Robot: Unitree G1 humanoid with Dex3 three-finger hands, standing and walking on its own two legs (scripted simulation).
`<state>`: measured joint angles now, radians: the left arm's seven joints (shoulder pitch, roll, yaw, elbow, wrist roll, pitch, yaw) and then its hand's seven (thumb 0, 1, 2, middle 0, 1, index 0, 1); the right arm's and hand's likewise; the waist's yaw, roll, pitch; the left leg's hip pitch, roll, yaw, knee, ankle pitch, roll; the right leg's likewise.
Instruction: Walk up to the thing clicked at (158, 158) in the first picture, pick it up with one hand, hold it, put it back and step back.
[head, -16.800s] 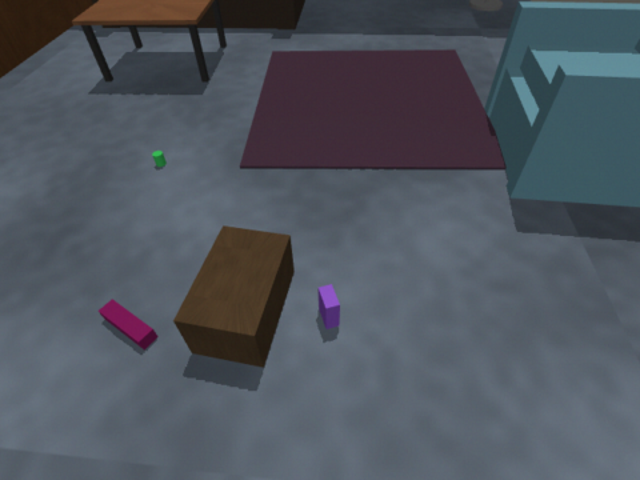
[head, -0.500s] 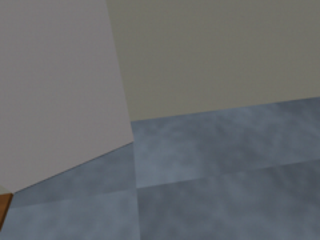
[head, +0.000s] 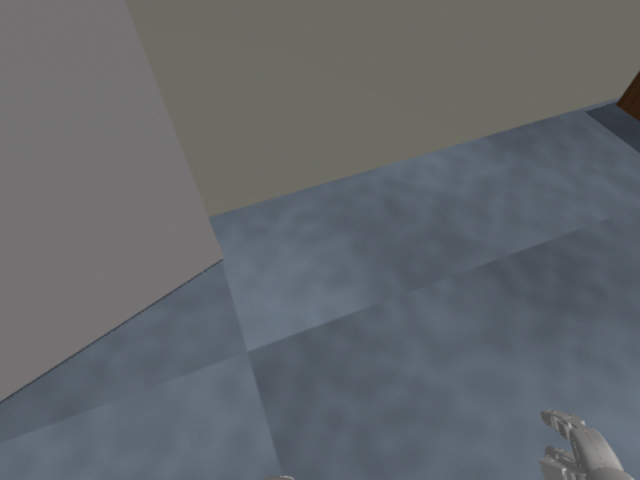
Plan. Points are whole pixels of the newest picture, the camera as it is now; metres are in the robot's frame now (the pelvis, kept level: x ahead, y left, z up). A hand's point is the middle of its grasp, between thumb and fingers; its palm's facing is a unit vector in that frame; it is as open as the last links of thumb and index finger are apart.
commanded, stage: walk up
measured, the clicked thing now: out of the picture -0.20 -1.55 -0.74
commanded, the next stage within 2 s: none
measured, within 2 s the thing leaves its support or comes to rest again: neither
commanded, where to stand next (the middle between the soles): +0.07 -0.01 m, yaw -112 degrees
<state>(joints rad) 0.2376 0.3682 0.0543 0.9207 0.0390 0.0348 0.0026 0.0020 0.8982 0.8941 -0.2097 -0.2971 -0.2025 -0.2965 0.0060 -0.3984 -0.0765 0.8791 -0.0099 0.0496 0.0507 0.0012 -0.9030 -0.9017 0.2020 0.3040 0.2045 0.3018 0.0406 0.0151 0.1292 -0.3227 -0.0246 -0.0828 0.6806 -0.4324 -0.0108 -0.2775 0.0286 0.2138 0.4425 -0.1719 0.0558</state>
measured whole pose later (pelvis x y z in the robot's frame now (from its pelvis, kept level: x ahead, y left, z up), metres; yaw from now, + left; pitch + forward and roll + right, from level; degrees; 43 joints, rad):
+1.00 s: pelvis +0.06 +0.07 +0.00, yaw -58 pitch -2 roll -2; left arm 0.22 0.46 0.08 0.70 0.02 0.07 -0.07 0.00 0.90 0.89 -0.21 -0.30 -0.20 -0.30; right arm 0.21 -0.37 -0.05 0.74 -0.03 -0.01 0.01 0.00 -0.90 -0.90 0.21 0.30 0.21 0.30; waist -0.02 -0.05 0.13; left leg -0.31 0.10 0.13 0.56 -0.22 0.02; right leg -0.47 0.05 0.06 1.11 -0.38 0.03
